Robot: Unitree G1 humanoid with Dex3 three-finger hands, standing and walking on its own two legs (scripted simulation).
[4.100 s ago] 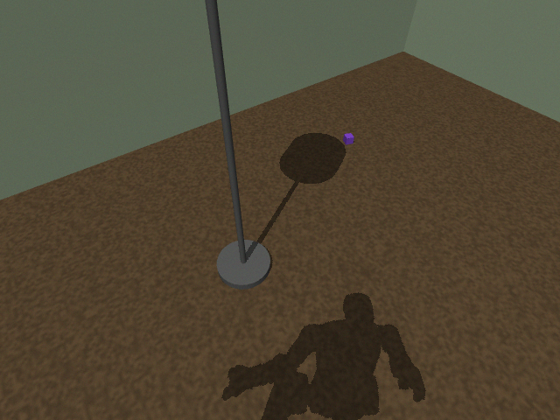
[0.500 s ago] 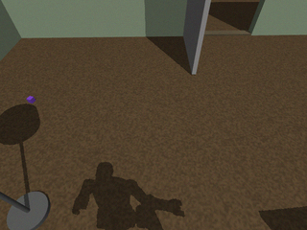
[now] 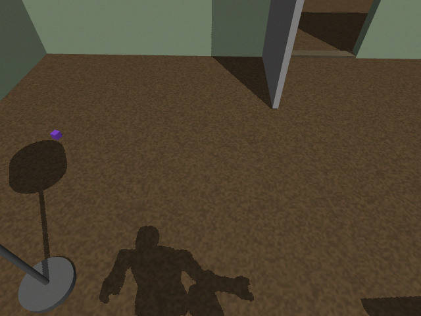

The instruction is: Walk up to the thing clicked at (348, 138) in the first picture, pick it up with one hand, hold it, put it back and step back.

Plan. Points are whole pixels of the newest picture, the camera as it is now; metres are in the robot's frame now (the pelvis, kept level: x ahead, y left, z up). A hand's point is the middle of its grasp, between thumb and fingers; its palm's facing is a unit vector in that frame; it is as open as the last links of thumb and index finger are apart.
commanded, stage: stand
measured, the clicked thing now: (56, 134) +1.39 +1.10 -0.76
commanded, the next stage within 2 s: none
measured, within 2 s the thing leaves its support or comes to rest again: neither
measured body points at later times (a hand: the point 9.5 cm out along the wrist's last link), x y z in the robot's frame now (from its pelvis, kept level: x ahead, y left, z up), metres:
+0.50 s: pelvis +0.00 +0.00 +0.00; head +0.00 +0.00 +0.45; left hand +0.06 +0.30 -0.14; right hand +0.07 -0.30 -0.13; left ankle +0.02 +0.12 -0.75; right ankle +0.02 -0.14 -0.75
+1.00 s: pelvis +0.01 +0.00 +0.00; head +0.02 +0.00 +0.45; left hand +0.09 +0.30 -0.13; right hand +0.10 -0.30 -0.13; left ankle +0.02 +0.12 -0.75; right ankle +0.02 -0.14 -0.75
